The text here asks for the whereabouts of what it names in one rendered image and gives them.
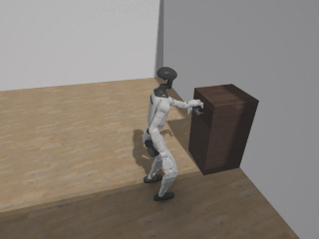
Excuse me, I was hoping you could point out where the left robot hand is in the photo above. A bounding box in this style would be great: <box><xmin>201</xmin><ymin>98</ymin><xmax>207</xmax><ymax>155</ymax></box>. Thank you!
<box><xmin>187</xmin><ymin>100</ymin><xmax>203</xmax><ymax>114</ymax></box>

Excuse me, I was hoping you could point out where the right robot forearm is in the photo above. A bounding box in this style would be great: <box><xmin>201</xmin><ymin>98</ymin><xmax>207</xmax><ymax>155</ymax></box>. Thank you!
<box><xmin>151</xmin><ymin>128</ymin><xmax>169</xmax><ymax>160</ymax></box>

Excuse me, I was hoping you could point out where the left robot forearm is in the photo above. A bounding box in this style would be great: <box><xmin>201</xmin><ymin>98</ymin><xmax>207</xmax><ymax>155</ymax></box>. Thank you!
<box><xmin>172</xmin><ymin>99</ymin><xmax>190</xmax><ymax>109</ymax></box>

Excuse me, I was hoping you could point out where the drawer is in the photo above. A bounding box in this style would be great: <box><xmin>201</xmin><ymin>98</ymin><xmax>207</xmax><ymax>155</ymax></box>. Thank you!
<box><xmin>194</xmin><ymin>95</ymin><xmax>213</xmax><ymax>128</ymax></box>

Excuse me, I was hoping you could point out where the humanoid robot head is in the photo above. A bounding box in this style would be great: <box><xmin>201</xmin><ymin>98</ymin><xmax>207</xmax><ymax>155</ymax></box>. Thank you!
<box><xmin>154</xmin><ymin>67</ymin><xmax>177</xmax><ymax>99</ymax></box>

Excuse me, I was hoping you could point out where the right robot hand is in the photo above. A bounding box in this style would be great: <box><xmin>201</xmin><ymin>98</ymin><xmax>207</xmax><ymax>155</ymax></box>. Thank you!
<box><xmin>161</xmin><ymin>158</ymin><xmax>176</xmax><ymax>177</ymax></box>

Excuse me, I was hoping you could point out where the robot right upper arm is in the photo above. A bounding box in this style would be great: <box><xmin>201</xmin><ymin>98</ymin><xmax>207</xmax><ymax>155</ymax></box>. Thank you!
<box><xmin>149</xmin><ymin>99</ymin><xmax>170</xmax><ymax>134</ymax></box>

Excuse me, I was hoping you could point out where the robot left foot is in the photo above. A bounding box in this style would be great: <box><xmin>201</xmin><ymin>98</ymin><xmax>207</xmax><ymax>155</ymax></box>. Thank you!
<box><xmin>144</xmin><ymin>175</ymin><xmax>162</xmax><ymax>183</ymax></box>

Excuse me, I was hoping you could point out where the handle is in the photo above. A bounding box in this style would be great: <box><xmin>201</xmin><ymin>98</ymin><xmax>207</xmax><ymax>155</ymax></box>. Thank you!
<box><xmin>193</xmin><ymin>108</ymin><xmax>204</xmax><ymax>116</ymax></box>

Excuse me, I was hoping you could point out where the cabinet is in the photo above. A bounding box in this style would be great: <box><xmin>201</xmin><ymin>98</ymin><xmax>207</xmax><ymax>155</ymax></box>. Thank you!
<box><xmin>188</xmin><ymin>84</ymin><xmax>259</xmax><ymax>175</ymax></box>

